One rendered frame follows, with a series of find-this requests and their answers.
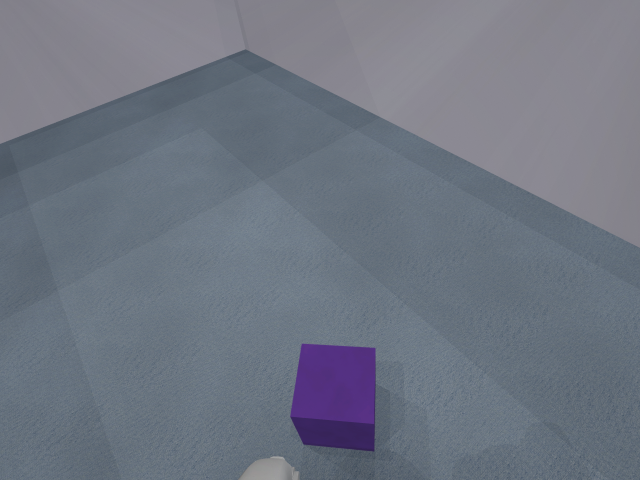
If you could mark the carton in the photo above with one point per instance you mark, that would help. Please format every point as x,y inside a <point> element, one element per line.
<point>334,396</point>

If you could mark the left robot thigh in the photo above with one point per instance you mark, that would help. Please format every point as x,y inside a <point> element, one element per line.
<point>270,469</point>

